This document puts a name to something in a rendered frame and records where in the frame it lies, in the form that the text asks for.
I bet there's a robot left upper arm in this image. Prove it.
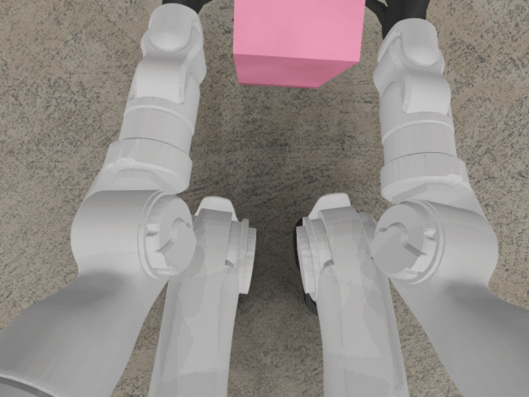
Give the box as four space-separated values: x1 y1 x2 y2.
0 190 197 397

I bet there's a robot right upper arm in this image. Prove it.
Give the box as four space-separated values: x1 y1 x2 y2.
370 198 529 397

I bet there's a carton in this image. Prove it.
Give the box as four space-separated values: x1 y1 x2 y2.
233 0 365 88

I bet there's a right robot hand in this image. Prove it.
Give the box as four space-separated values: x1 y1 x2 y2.
365 0 430 40

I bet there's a left robot forearm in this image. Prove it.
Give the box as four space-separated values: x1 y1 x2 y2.
70 3 207 248

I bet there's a robot left thigh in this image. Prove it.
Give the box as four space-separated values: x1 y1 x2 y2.
147 208 256 397

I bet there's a right robot forearm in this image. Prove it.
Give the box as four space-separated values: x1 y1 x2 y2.
373 18 488 221

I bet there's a right robot foot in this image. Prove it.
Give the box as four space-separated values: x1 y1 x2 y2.
293 216 318 316

